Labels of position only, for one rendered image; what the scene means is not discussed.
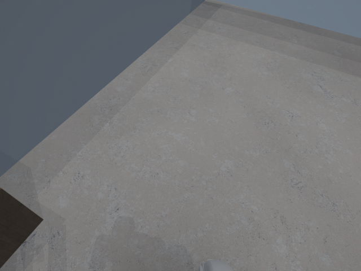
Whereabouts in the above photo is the right robot thigh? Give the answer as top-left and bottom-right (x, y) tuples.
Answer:
(199, 260), (234, 271)

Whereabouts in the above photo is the cupboard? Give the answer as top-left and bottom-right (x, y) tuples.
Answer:
(0, 188), (43, 268)

